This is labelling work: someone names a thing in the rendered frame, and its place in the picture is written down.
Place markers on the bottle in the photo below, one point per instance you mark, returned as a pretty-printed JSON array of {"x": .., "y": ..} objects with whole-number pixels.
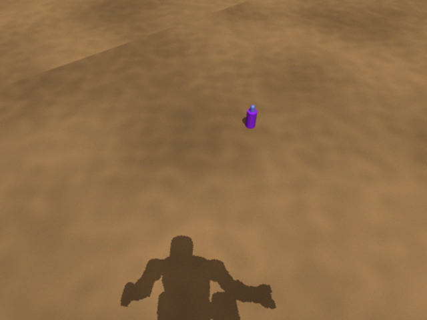
[{"x": 251, "y": 117}]

